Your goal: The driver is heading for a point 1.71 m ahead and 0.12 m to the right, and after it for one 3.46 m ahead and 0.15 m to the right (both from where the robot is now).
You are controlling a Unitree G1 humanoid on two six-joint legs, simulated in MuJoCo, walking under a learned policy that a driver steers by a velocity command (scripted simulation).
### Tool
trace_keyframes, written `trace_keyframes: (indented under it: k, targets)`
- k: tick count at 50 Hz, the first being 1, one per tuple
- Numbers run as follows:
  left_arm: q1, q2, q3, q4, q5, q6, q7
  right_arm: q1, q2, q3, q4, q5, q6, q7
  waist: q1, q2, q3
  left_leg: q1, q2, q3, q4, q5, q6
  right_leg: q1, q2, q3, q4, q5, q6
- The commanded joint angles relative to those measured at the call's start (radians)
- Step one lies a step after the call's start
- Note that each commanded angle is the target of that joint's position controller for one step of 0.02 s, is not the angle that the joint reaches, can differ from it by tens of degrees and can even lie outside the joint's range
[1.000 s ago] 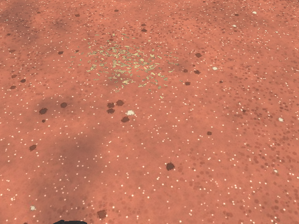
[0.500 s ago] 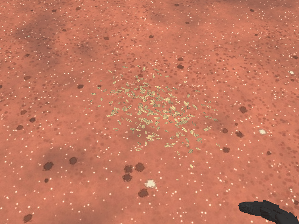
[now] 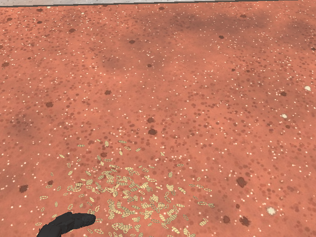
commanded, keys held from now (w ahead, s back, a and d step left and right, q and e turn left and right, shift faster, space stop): w+e+shift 0.18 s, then w+shift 0.72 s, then w+q+shift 0.10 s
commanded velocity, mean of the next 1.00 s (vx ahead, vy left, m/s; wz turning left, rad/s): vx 1.00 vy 0.00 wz -0.27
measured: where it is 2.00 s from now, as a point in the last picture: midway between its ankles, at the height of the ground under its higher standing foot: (172, 27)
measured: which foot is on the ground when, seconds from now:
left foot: down 0.00-0.08, up 0.10-0.50, down 0.52-0.98, up 1.00-1.00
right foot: up 0.00-0.06, down 0.08-0.50, up 0.52-0.94, down 0.96-1.00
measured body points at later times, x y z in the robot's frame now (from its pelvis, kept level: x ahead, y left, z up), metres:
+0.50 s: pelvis +0.51 -0.03 +0.00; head +0.54 -0.04 +0.44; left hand +0.49 +0.25 -0.13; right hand +0.71 -0.29 -0.07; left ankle +0.72 +0.03 -0.71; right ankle +0.25 -0.04 -0.71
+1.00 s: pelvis +0.97 -0.17 -0.01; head +1.00 -0.18 +0.44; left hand +1.27 -0.04 -0.08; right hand +0.81 -0.39 -0.14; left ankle +0.74 +0.02 -0.67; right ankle +1.08 -0.29 -0.72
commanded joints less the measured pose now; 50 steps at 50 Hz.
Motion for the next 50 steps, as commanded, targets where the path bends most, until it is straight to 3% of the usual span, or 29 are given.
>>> trace_keyframes:
  k: [1,3,4,5,6,7,9,11,12,16,19,22,24,25,26,27,28,29,30,31,33,36,39,43,46,47,48,49,50]
  targets:
    - [0.087,0.106,0.026,-0.009,0.011,-0.008,0.011,-0.011,-0.196,-0.033,-0.048,-0.023,0.011,-0.042,0.128,0.136,-0.021,-0.118,0.270,0.061,0.272,1.428,-0.040,0.307,0.135,-0.082,-0.017,-0.068,-0.045]
    - [0.470,0.184,0.067,0.106,0.006,-0.003,0.022,-0.104,-0.239,-0.047,-0.080,-0.043,0.042,-0.062,0.308,0.150,-0.198,-0.192,0.287,0.063,0.774,1.460,-0.047,0.661,0.159,-0.031,-0.044,-0.131,-0.093]
    - [0.625,0.226,0.098,0.142,0.008,0.009,0.035,-0.163,-0.247,-0.053,-0.098,-0.046,0.044,-0.058,0.381,0.114,-0.241,-0.384,0.210,0.070,1.161,1.075,-0.033,0.852,0.085,0.092,-0.047,-0.271,-0.134]
    - [0.567,0.308,0.124,0.150,0.011,0.026,0.044,-0.135,-0.092,-0.021,-0.168,-0.047,0.012,-0.033,0.208,-0.238,-0.232,-0.828,0.040,-0.005,1.519,-0.125,-0.062,1.099,-0.127,0.455,0.024,-0.005,-0.222]
    - [0.522,0.330,0.140,0.127,0.008,0.036,0.043,-0.124,-0.110,-0.010,-0.240,0.008,0.000,-0.022,0.193,-0.235,-0.398,-1.120,0.021,-0.193,1.685,-0.159,-0.073,1.283,-0.253,0.895,-0.214,-0.372,-0.412]
    - [0.470,0.245,0.132,0.106,0.005,0.036,0.051,-0.235,-0.156,-0.006,-0.254,-0.011,-0.014,-0.021,0.202,-0.005,-0.248,-1.171,0.098,-0.229,1.575,-0.045,-0.042,1.146,-0.231,0.881,-0.340,-0.491,-0.346]
    - [0.417,0.168,0.114,0.127,-0.001,0.029,0.057,-0.310,-0.136,-0.001,-0.284,-0.039,-0.013,-0.012,0.100,0.125,-0.048,-1.063,0.158,-0.218,1.373,-0.004,-0.048,0.789,-0.147,0.707,-0.389,-0.344,-0.259]
    - [0.390,0.130,0.095,0.124,-0.008,0.005,0.067,-0.276,-0.099,0.012,-0.284,-0.072,0.036,-0.001,0.025,0.138,0.004,-0.947,0.205,-0.196,1.268,-0.019,-0.079,0.557,-0.082,0.570,-0.416,-0.296,-0.220]
    - [0.391,0.134,0.092,0.123,-0.016,-0.010,0.064,-0.290,-0.085,0.017,-0.300,-0.076,0.053,0.005,0.015,0.115,0.024,-0.918,0.222,-0.176,1.185,-0.027,-0.090,0.475,-0.056,0.523,-0.437,-0.293,-0.208]
    - [0.460,0.156,0.099,0.130,-0.027,-0.043,0.048,-0.537,-0.063,0.041,-0.397,-0.047,0.054,0.029,0.100,0.029,0.104,-0.814,0.214,-0.075,0.757,0.341,-0.083,0.353,0.031,0.359,-0.530,-0.047,-0.131]
    - [0.543,0.174,0.100,0.146,-0.041,-0.052,0.039,-0.607,-0.064,0.042,-0.408,-0.022,0.055,0.031,0.168,0.011,0.061,-0.757,0.152,-0.029,0.588,0.552,-0.035,0.528,0.007,0.326,-0.550,0.201,-0.062]
    - [0.566,0.204,0.102,0.163,-0.019,-0.048,0.056,-0.642,-0.113,0.026,-0.434,-0.028,0.046,0.018,0.168,-0.045,0.026,-0.744,0.098,-0.019,0.465,0.468,0.014,0.766,-0.044,0.311,-0.422,0.535,-0.032]
    - [0.544,0.258,0.112,0.164,0.006,-0.037,0.073,-0.440,-0.189,-0.009,-0.383,-0.025,0.042,0.004,0.057,-0.090,-0.114,-0.552,0.044,-0.042,0.470,0.318,0.043,0.853,-0.082,0.313,-0.170,0.770,-0.012]
    - [0.489,0.278,0.116,0.155,0.017,-0.027,0.078,-0.233,-0.218,-0.027,-0.321,-0.019,0.045,-0.011,-0.059,-0.088,-0.204,-0.357,0.060,-0.056,0.461,0.268,0.055,0.791,-0.069,0.289,0.059,0.727,-0.006]
    - [0.438,0.234,0.106,0.131,0.028,-0.028,0.078,-0.022,-0.273,-0.050,-0.274,-0.032,0.052,-0.033,-0.152,-0.053,-0.303,-0.107,0.181,-0.163,0.540,0.087,0.080,0.599,-0.029,0.264,0.363,0.499,-0.007]
    - [0.609,0.050,0.064,0.095,-0.034,-0.030,0.065,-0.005,-0.362,-0.079,-0.261,-0.077,0.050,-0.028,-0.018,0.322,-0.451,0.221,0.521,-0.733,0.468,-0.109,0.258,0.182,0.141,0.197,0.849,-0.470,0.052]
    - [0.535,0.137,0.066,0.099,-0.024,-0.039,0.072,-0.029,-0.272,-0.073,-0.262,-0.044,0.058,-0.004,-0.060,0.203,-0.461,0.198,0.491,-0.965,0.295,-0.240,0.254,0.041,0.133,0.248,0.905,-0.566,0.023]
    - [0.391,0.150,0.070,0.064,-0.023,-0.037,0.073,-0.130,-0.217,-0.063,-0.256,-0.040,0.051,0.000,-0.032,0.112,-0.235,0.025,0.444,-0.767,0.259,-0.195,0.218,-0.029,0.059,0.249,0.856,-0.455,0.019]
    - [0.318,0.146,0.063,0.043,-0.007,-0.036,0.063,-0.162,-0.165,-0.054,-0.243,-0.040,0.045,0.007,-0.017,0.001,-0.150,-0.124,0.403,-0.648,0.238,-0.091,0.198,-0.006,0.031,0.238,0.792,-0.418,0.019]
    - [0.291,0.123,0.059,0.030,0.003,-0.029,0.052,-0.162,-0.134,-0.045,-0.222,-0.044,0.041,0.005,0.015,-0.007,-0.085,-0.235,0.364,-0.557,0.218,-0.012,0.176,0.016,0.011,0.243,0.750,-0.420,0.020]
    - [0.309,0.073,0.045,0.012,0.023,-0.002,0.031,-0.142,-0.088,-0.028,-0.176,-0.031,0.031,0.001,0.084,0.041,-0.036,-0.383,0.313,-0.454,0.154,-0.003,0.146,0.066,-0.017,0.238,0.676,-0.438,0.036]
    - [0.195,0.064,0.027,-0.054,0.037,0.012,0.012,-0.123,-0.120,-0.033,-0.152,-0.006,0.010,0.005,0.106,0.069,0.057,-0.479,0.282,-0.344,0.038,0.056,0.145,-0.012,-0.070,0.181,0.526,-0.369,0.065]
    - [0.043,0.064,0.009,-0.118,0.026,0.000,-0.003,-0.122,-0.135,-0.037,-0.150,0.004,-0.001,0.016,0.094,0.047,0.105,-0.563,0.206,-0.182,-0.022,0.281,0.118,0.096,-0.077,0.103,0.195,-0.128,0.071]
    - [-0.053,0.074,0.005,-0.136,0.011,-0.004,-0.004,-0.040,-0.194,-0.046,-0.116,0.019,-0.010,0.016,0.060,0.038,0.105,-0.406,0.246,-0.115,-0.080,0.631,0.097,0.238,-0.020,0.025,-0.016,0.036,0.032]
    - [0.031,0.129,0.029,-0.120,0.029,-0.006,0.023,0.000,-0.242,-0.047,-0.087,-0.004,0.014,-0.004,0.116,0.113,-0.032,-0.199,0.281,-0.090,0.216,1.197,0.065,0.379,0.079,0.001,-0.044,-0.158,-0.010]
    - [0.206,0.164,0.048,-0.070,0.029,-0.006,0.038,-0.013,-0.262,-0.051,-0.082,-0.015,0.030,-0.017,0.202,0.140,-0.128,-0.218,0.289,-0.100,0.435,1.243,0.055,0.560,0.100,0.031,-0.044,-0.244,-0.021]
    - [0.413,0.205,0.071,-0.008,0.034,-0.006,0.054,-0.050,-0.264,-0.051,-0.093,-0.018,0.041,-0.023,0.305,0.127,-0.219,-0.358,0.257,-0.096,0.714,1.064,0.046,0.800,0.047,0.084,-0.060,-0.279,-0.029]
    - [0.568,0.302,0.099,0.019,0.053,-0.006,0.075,-0.035,-0.154,-0.029,-0.132,-0.026,0.039,-0.018,0.308,-0.037,-0.359,-0.574,0.175,-0.094,1.093,0.505,0.059,1.030,-0.212,0.357,-0.039,-0.549,-0.028]
    - [0.514,0.337,0.111,0.004,0.062,-0.004,0.065,0.097,-0.051,-0.007,-0.168,0.044,0.033,-0.006,0.178,-0.295,-0.524,-0.895,0.038,-0.172,1.437,-0.131,0.038,1.225,-0.451,0.917,-0.254,-0.787,-0.125]
Velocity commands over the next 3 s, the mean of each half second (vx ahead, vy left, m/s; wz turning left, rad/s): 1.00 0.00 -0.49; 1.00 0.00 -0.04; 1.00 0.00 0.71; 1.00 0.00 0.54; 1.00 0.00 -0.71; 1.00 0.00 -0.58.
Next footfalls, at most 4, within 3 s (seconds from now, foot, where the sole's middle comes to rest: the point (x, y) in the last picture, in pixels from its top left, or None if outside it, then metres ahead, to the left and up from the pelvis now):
0.08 right None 0.29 -0.05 -0.76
0.52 left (146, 171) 0.75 0.02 -0.76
0.96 right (202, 108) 1.11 -0.31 -0.76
1.42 left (177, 55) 1.56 -0.22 -0.76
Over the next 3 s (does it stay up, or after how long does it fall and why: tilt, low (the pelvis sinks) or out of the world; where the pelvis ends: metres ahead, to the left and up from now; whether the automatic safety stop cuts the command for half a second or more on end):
stays up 2.78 -0.14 0.01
